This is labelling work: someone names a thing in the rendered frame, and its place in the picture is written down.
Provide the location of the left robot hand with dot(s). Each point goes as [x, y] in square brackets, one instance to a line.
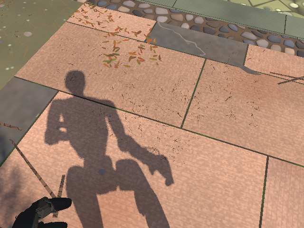
[39, 210]

